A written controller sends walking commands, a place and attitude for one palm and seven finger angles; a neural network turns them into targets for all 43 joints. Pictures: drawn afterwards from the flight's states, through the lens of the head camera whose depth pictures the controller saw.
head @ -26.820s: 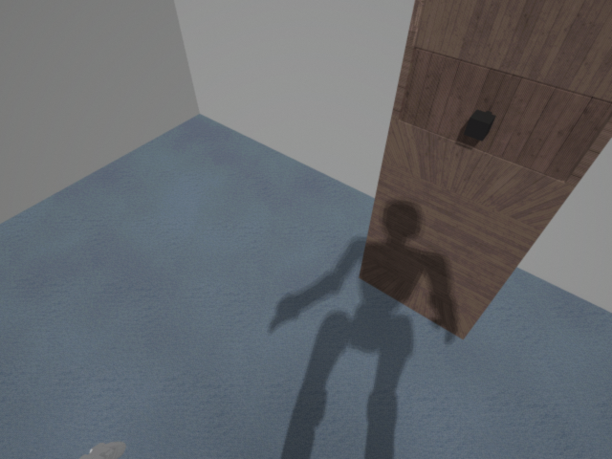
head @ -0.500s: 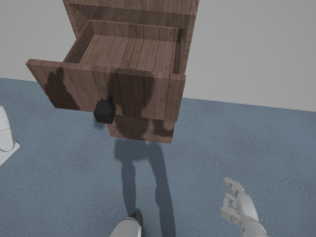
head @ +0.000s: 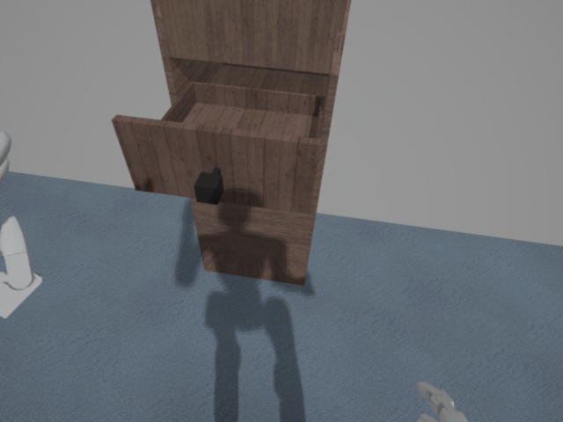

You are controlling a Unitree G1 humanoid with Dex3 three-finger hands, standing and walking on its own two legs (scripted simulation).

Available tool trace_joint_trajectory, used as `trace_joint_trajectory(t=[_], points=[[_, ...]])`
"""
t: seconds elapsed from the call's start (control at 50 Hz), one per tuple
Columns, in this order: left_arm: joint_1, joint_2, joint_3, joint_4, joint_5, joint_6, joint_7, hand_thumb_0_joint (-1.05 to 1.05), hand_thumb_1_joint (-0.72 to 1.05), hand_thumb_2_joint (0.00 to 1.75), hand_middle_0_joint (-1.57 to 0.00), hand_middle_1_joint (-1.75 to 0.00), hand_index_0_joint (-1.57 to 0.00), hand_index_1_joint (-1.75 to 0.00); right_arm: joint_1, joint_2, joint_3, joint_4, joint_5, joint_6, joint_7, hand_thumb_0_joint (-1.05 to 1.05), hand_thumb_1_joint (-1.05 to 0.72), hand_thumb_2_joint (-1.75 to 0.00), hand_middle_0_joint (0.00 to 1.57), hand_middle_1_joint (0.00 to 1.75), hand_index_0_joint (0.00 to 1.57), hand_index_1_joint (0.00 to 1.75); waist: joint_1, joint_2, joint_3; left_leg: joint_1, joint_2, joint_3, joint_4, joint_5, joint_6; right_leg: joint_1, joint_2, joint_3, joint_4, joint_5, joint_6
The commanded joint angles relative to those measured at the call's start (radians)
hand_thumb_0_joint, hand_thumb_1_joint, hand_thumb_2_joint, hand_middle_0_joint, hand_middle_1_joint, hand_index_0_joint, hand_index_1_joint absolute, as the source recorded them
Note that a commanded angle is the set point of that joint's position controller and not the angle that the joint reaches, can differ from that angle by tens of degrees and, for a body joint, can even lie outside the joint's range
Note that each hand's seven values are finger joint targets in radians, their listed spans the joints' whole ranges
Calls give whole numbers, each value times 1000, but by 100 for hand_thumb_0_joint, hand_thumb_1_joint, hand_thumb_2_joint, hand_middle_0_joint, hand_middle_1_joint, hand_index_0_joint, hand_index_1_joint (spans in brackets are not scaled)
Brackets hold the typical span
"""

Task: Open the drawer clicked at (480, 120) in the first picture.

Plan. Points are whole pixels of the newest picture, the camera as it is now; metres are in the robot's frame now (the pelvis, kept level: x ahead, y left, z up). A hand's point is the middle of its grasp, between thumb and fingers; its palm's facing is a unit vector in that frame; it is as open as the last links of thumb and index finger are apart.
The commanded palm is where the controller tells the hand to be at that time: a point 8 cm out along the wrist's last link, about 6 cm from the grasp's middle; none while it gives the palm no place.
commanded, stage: stop stepping back and stand still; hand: left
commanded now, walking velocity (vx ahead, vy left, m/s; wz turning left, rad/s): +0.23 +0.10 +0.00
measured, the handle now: (212, 182) +0.52 +0.18 +0.05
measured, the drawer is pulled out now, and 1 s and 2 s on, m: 0.30 0.30 0.30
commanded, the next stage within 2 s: let the arm hang, fingers relaxed in 0.42 s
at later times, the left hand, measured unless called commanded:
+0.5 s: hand (8, 296) +0.16 +0.24 +0.23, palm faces +0.49 -0.73 -0.48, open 7.4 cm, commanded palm none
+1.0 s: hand out of the picture -0.07 +0.20 -0.17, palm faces +0.13 -0.96 -0.25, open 7.0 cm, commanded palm none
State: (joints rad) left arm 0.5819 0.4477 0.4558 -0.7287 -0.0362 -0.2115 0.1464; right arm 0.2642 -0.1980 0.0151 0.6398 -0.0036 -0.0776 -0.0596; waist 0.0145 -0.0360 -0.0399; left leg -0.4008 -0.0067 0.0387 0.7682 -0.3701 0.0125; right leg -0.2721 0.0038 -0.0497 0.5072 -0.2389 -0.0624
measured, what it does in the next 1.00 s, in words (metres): steps on the spot: left foot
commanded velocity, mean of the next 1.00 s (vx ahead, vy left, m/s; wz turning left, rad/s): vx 0.05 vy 0.01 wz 0.00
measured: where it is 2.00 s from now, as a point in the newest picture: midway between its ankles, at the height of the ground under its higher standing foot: outside the picture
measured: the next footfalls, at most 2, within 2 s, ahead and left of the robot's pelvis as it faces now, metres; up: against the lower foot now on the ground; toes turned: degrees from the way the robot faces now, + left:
left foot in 0.08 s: +0.05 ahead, +0.13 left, +0.00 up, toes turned +6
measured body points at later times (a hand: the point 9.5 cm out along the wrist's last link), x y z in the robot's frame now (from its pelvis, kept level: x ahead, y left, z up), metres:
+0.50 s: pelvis -0.02 +0.00 +0.00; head -0.03 +0.00 +0.45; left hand +0.12 +0.28 +0.26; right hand +0.12 -0.25 -0.09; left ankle +0.00 +0.12 -0.74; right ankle +0.01 -0.08 -0.74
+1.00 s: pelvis -0.04 -0.01 +0.00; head +0.00 +0.00 +0.45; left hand -0.07 +0.25 -0.15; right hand +0.00 -0.24 -0.16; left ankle +0.01 +0.13 -0.74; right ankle +0.00 -0.12 -0.74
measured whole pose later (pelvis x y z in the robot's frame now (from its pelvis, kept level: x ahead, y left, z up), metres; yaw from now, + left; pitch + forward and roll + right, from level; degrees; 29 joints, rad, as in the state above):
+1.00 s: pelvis -0.04 -0.01 +0.00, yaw +7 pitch -1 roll -1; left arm 0.31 0.22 0.02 1.01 0.01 0.03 0.01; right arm 0.27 -0.19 -0.01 1.02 -0.02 0.05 -0.01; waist 0.01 0.02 0.11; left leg -0.29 0.02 -0.03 0.48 -0.16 -0.01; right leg -0.23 0.02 -0.01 0.47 -0.21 -0.01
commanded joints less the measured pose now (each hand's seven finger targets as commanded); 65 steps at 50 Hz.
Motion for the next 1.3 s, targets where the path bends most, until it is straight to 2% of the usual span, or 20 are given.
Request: trace_joint_trajectory(t=[0.0, 0.04, 0.08, 0.12, 0.2, 0.22, 0.26, 0.32, 0.42, 0.48, 0.5, 0.54, 0.6, 0.64, 0.66, 0.7, 0.74, 0.84, 0.96, 1.28], points=[[-197, 158, 105, -14, 9, -46, 41, 0, 90, 90, -20, -30, -20, -30, -110, -116, -42, -144, -6, -57, -30, 0, -90, -90, 20, 30, 20, 30, -51, -29, 52, 166, 55, 10, -169, -41, 21, -233, -234, 201, -261, -510, -64], [-209, 138, 87, -1, 8, -54, 40, 0, 90, 90, -20, -30, -20, -30, -101, -139, -42, -147, -6, -68, -41, 0, -90, -90, 20, 30, 20, 30, -50, 111, 98, 161, 82, -88, -387, -197, 63, -244, -130, 141, -107, -489, -23], [-225, 142, 90, -48, 15, -70, 44, 0, 90, 90, -20, -30, -20, -30, -98, -148, -44, -165, 7, -82, -32, 0, -90, -90, 20, 30, 20, 30, -50, 339, 98, 106, 317, -442, -584, -382, 163, -238, 15, -25, 278, -245, 51], [-223, 188, 131, -84, 25, -76, 36, 0, 90, 90, -20, -30, -20, -30, -107, -125, -48, -156, 6, -99, -22, 0, -90, -90, 20, 30, 20, 30, -47, 225, 38, 57, 296, -372, -569, -277, 169, -164, -14, 6, 378, -234, 58], [-69, 156, 115, -128, 16, -60, 32, 0, 90, 90, -20, -30, -20, -30, -135, -136, -47, -173, 10, -99, -7, 0, -90, -90, 20, 30, 20, 30, -16, 202, 19, -128, 196, -146, -453, -247, 97, 156, -11, -28, 61, -168, 47], [-66, 176, 129, -132, 20, -63, 32, 0, 90, 90, -20, -30, -20, -30, -139, -135, -51, -175, 6, -93, -6, 0, -90, -90, 20, 30, 20, 30, -14, 100, 42, -173, 123, -80, -311, -209, 63, 172, -57, 93, -77, -216, 13], [-111, 237, 177, -148, 7, -67, 32, 0, 90, 90, -20, -30, -20, -30, -144, -131, -56, -172, 2, -79, 5, 0, -90, -90, 20, 30, 20, 30, -10, -190, 59, -237, 17, 3, 161, -93, 2, 107, -371, 551, -352, -279, -133], [-128, 193, 169, -126, 6, -88, 27, 0, 90, 90, -20, -30, -20, -30, -95, -121, -64, -140, 2, -85, 8, 0, -90, -90, 20, 30, 20, 30, -40, -25, -4, -116, 62, -41, 196, -14, -7, 36, -324, 376, -303, -168, -123], [-79, 157, 149, -53, -3, -92, 37, 0, 90, 90, -20, -30, -20, -30, -96, -104, -49, -134, 0, -86, -15, 0, -90, -90, 20, 30, 20, 30, -34, -36, 12, 162, 31, 46, -265, 69, 8, -44, -211, 172, -258, -182, -49], [-100, 132, 113, -77, -5, -96, 35, 0, 90, 90, -20, -30, -20, -30, -104, -144, -65, -150, 0, -99, -23, 0, -90, -90, 20, 30, 20, 30, -25, 138, 29, 191, 156, -131, -443, 50, 65, -38, -91, 104, -90, -105, 33], [-97, -99, -343, 776, 84, 82, -118, 0, 90, 90, -20, -30, -20, -30, -70, -323, -120, 84, 3, -137, 71, 0, -90, -90, 20, 30, 20, 30, -94, 241, 85, 109, 245, -244, -301, 406, 110, -216, -103, -41, 249, 73, 71], [-125, -152, -337, 768, 75, 232, -134, 0, 90, 90, -20, -30, -20, -30, -52, -203, -95, 56, 0, -27, 58, 0, -90, -90, 20, 30, 20, 30, -75, 219, -17, 111, 283, -271, -361, 645, 166, -186, -29, 62, 408, -290, 79], [-229, -133, -367, 895, 67, 221, -131, 0, 90, 90, -20, -30, -20, -30, -61, -196, -65, 42, -34, 4, 50, 0, -90, -90, 20, 30, 20, 30, -39, -8, -70, 139, 272, -296, -304, 750, 181, -134, -25, 89, 330, -314, 73], [-203, -87, -363, 1055, 73, 212, -134, 0, 90, 90, -20, -30, -20, -30, -118, -206, -60, 53, -23, 24, 44, 0, -90, -90, 20, 30, 20, 30, 21, -147, -110, 81, 155, -162, -208, 520, 80, 83, -44, 98, 37, 35, 58], [-230, -19, -360, 1122, 76, 208, -129, 0, 90, 90, -20, -30, -20, -30, -128, -171, -60, 48, -10, 34, 45, 0, -90, -90, 20, 30, 20, 30, 14, -221, -91, 31, 40, -91, -159, 280, 17, 94, -143, 252, -77, 208, 20], [-319, 23, -376, 1248, 63, 213, -139, 0, 90, 90, -20, -30, -20, -30, -54, -147, -60, 101, -12, 65, 56, 0, -90, -90, 20, 30, 20, 30, -55, -54, 18, 105, 1, -38, -159, 3, -15, -53, -262, 334, -153, 99, -68], [-388, -19, -400, 1345, 56, 219, -135, 0, 90, 90, -20, -30, -20, -30, -69, -140, -52, 153, -19, 88, 57, 0, -90, -90, 20, 30, 20, 30, -61, -41, 82, 189, 27, -72, -218, 105, -1, -188, -132, 254, -184, -212, -20], [-310, -103, -396, 1551, 51, 210, -126, 0, 90, 90, -20, -30, -20, -30, -50, -117, -50, 242, -23, 84, 43, 0, -90, -90, 20, 30, 20, 30, -28, 223, 79, 135, 88, -145, -383, 93, 13, -19, -59, 171, -143, -93, 7], [-306, -82, -399, 1689, 49, 206, -126, 0, 90, 90, -20, -30, -20, -30, -9, -142, -66, 321, -13, 85, 32, 0, -90, -90, 20, 30, 20, 30, -25, 75, 22, 196, 97, -146, -408, 83, 18, 35, -65, 148, -175, -75, -2], [-394, -2, -389, 1802, 52, 197, -125, 0, 90, 90, -20, -30, -20, -30, -44, -209, -76, 418, -15, 76, 37, 0, -90, -90, 20, 30, 20, 30, -27, 36, 105, 220, 99, -138, -457, 106, 17, 14, -88, 165, -219, -110, -3]])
